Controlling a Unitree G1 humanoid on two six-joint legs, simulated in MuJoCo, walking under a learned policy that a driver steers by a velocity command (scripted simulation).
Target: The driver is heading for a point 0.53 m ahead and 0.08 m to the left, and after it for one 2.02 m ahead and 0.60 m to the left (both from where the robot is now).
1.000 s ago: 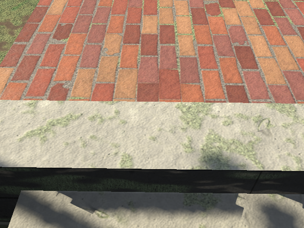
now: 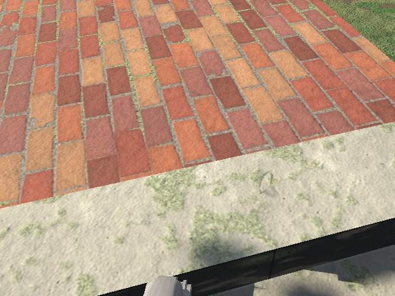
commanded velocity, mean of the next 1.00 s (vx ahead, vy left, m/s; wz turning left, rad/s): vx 0.36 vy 0.00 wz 0.08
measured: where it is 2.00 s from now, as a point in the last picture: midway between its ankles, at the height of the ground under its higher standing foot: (263, 224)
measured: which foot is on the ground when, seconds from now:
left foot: up 0.00-0.16, down 0.18-0.76, up 0.78-1.00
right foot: down 0.00-0.20, up 0.22-0.70, down 0.72-1.00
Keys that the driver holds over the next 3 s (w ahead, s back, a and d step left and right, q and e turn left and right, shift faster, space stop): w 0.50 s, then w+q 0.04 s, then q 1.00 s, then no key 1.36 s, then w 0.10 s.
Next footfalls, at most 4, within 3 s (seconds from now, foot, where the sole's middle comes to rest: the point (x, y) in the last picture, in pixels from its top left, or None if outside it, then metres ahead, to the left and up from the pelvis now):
0.18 left None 0.27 0.10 -0.59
0.72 right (308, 213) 0.68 -0.20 -0.42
1.26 left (222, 228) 0.62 0.04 -0.42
1.58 right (287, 199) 0.72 -0.15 -0.42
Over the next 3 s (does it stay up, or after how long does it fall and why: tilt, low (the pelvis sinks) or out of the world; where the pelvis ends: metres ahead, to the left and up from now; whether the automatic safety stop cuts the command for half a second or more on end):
stays up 0.66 -0.07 0.36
